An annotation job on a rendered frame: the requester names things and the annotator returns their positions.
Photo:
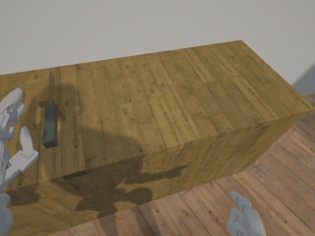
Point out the left robot hand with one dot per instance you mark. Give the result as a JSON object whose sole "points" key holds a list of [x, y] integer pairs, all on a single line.
{"points": [[10, 112]]}

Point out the right robot hand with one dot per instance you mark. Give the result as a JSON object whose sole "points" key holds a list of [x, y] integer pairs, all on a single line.
{"points": [[248, 223]]}

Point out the tap lever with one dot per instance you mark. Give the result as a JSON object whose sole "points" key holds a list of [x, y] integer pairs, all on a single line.
{"points": [[49, 138]]}

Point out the counter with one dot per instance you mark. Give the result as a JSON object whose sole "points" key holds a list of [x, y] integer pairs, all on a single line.
{"points": [[135, 129]]}

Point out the robot left forearm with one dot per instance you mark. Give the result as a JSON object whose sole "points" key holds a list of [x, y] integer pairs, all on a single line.
{"points": [[6, 216]]}

